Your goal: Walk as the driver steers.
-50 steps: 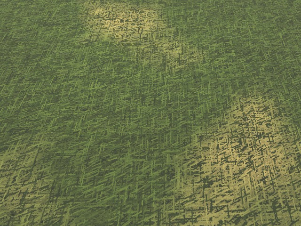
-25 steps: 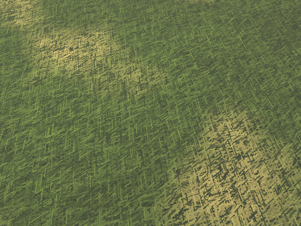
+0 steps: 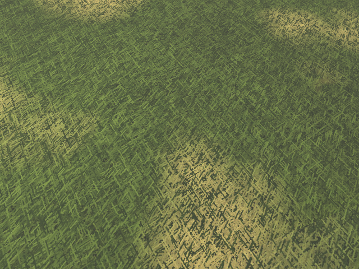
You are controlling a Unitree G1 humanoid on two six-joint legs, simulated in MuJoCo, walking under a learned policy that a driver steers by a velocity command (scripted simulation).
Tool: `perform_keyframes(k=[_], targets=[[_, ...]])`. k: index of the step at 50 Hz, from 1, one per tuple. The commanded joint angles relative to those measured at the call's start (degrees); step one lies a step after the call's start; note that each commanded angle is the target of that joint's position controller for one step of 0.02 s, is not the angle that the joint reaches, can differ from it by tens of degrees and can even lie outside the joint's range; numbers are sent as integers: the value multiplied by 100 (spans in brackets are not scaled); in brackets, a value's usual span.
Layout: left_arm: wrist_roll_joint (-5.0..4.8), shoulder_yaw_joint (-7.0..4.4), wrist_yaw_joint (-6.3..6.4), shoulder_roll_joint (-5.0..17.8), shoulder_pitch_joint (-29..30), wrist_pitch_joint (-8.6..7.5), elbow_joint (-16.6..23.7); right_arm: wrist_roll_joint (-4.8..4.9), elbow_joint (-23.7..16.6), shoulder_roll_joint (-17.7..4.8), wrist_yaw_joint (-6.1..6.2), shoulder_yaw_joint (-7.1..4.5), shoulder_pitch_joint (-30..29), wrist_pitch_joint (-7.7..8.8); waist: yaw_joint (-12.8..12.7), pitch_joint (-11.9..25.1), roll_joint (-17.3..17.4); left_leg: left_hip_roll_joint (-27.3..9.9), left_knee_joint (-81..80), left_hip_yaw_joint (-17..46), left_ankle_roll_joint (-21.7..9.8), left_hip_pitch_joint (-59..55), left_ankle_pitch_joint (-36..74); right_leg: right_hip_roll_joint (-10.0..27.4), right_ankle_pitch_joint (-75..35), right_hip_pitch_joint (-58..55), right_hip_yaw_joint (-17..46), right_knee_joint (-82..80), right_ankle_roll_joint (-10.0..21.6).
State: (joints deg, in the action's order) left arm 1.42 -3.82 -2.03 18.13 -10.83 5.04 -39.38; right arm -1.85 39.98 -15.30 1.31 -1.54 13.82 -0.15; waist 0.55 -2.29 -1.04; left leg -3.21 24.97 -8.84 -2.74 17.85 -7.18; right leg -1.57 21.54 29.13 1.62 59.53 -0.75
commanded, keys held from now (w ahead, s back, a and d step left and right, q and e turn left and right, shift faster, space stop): w+e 1.00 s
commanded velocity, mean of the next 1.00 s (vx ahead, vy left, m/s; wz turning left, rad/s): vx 0.43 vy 0.00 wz -0.60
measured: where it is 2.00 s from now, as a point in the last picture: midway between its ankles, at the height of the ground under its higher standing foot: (271, 247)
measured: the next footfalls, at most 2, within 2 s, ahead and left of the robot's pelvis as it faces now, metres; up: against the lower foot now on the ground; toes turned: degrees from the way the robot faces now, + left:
right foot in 0.14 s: +0.03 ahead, -0.11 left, +0.00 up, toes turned -5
left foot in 0.58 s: +0.33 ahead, +0.01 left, +0.00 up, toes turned -22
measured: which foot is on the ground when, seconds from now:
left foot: down 0.00-0.14, up 0.16-0.56, down 0.58-1.00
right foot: up 0.00-0.12, down 0.14-0.58, up 0.60-1.00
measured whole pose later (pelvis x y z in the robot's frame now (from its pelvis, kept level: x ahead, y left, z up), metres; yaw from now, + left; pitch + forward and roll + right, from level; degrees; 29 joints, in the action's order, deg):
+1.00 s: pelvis +0.34 -0.13 +0.00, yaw -34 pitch +1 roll +1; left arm 2.0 -2.1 -4.4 15.6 -2.6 1.1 -38.5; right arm -0.9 46.7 -14.5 0.0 -1.8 26.3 3.5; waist 4.4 -2.6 -2.5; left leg -0.1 14.1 -12.5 -0.1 -4.4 -18.8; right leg 3.5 -0.1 40.2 -1.0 44.8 3.9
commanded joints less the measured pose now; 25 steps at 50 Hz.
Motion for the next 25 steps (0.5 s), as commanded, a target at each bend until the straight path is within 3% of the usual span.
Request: perform_keyframes(k=[1, 4, 5, 6, 7, 8, 9, 10, 11, 13, 15, 17, 21, 23, 25], targets=[[19, -10, -167, 317, -122, -50, 461, -1, -451, -1068, -27, -320, -209, 29, -88, 538, 1169, -1393, -1536, 1121, -677, 149, -2346, 107, 205, -805, -337, -1003, 151], [-46, 4, -224, 371, -276, -145, 432, -9, -431, -1255, -53, -405, -86, -49, -111, 520, 1016, -1485, -1457, 922, -497, 406, -2735, -10, 452, -1682, -645, -2003, 458], [-63, 20, -231, 300, -561, -182, 317, 22, -441, -1236, -67, -410, -158, -100, -288, 453, 842, -1389, -1214, 697, -360, 669, -2963, -75, 158, -2202, -764, -2626, 589], [-66, 0, -197, 289, -1089, -229, 41, 15, -450, -1052, -74, -379, -209, -151, -489, 373, 483, -1118, -569, 339, -145, 1146, -3262, -248, 232, -2875, -734, -3154, 707], [-41, -65, -97, 483, -1634, -280, -208, 2, -517, -665, -122, -292, -321, -183, -706, 68, -765, -584, 1200, -291, 153, 1865, -3335, 344, 1305, -3143, 488, -4160, 893], [-17, -119, -14, 1024, -1532, -309, 93, -7, -832, -38, -170, -100, -417, -211, -569, -208, -1606, 124, 2925, -130, 421, 3363, -3167, 1978, 2872, -3128, 3357, -4834, 1385], [49, -198, 146, 1145, -1308, -293, 202, -8, -1106, -608, -144, -220, -1128, -154, -752, -612, -860, 90, 3071, 844, 488, 3770, -2147, 2124, 2990, -2345, 3968, -5476, 1832], [51, -155, 261, 977, -993, -294, 171, 83, -1114, -836, -172, -289, -1108, -69, -462, -728, -809, -69, 3046, 1043, 513, 3477, -1449, 1868, 2563, -2098, 3501, -5498, 1735], [3, -119, 265, 849, -776, -355, 167, 32, -907, -900, -211, -311, -740, -11, -204, -600, -814, -98, 2921, 1038, 573, 3167, -1007, 1508, 1829, -2159, 2926, -5408, 1579], [-45, -67, 212, 664, -764, -531, 127, -99, -535, -934, -266, -352, -284, -16, -93, -259, -680, -44, 2974, 875, 615, 2530, -521, 999, 522, -2215, 2124, -5232, 1407], [-106, -60, 164, 583, -1065, -649, -22, -61, -511, -799, -302, -334, -390, -58, -127, -109, -392, 8, 2876, 881, 594, 2455, -293, 930, -167, -2427, 1985, -5125, 1428], [-119, -109, 162, 638, -1380, -681, -146, -16, -581, -671, -329, -297, -726, -80, -262, -151, -380, 29, 2559, 878, 593, 2595, -108, 936, -455, -2638, 2022, -5083, 1467], [-99, -144, 231, 687, -1762, -708, -282, -16, -780, -558, -384, -244, -1443, -19, -560, -217, -439, 181, 1761, 891, 616, 2510, 90, 928, -1398, -2861, 2061, -4792, 1497], [-61, -161, 248, 748, -1723, -719, -283, 37, -876, -468, -409, -195, -1574, 8, -560, -191, -580, 419, 1512, 733, 612, 1787, -165, 770, -2327, -2457, 1898, -4512, 1436], [-58, -181, 264, 829, -1467, -731, -194, 71, -855, -579, -366, -215, -1250, 48, -354, -73, -618, 491, 1206, 824, 508, 926, -330, 815, -2787, -2152, 2050, -4266, 1272]])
